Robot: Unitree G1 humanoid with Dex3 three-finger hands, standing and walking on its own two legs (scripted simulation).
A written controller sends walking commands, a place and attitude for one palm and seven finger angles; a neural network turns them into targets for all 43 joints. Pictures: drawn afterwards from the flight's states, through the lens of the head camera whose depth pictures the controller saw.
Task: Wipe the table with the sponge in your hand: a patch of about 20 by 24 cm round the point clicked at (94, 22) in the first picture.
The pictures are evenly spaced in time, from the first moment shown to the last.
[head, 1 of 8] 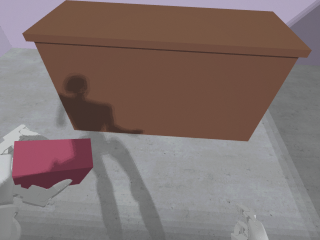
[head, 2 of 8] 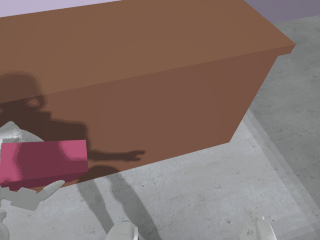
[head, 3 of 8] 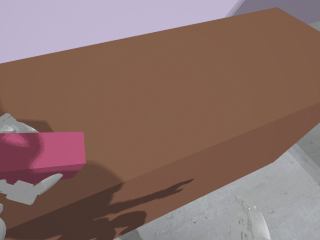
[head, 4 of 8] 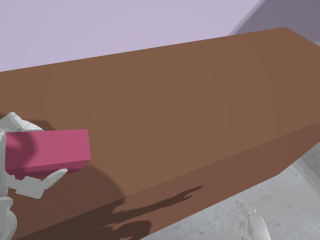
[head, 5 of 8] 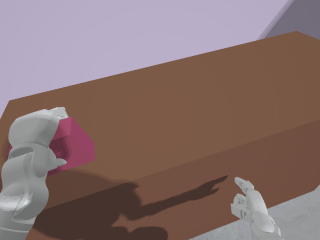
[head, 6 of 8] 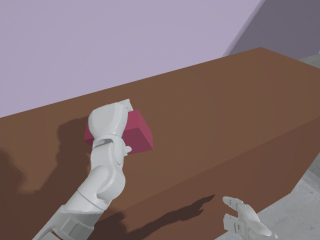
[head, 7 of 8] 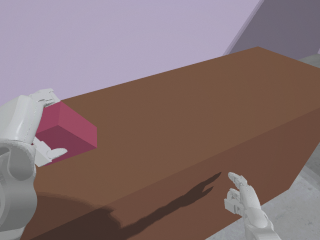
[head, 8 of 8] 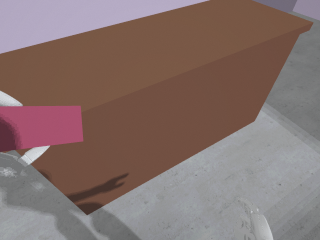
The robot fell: no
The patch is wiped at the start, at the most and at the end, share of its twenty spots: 0.00 0.90 0.90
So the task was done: yes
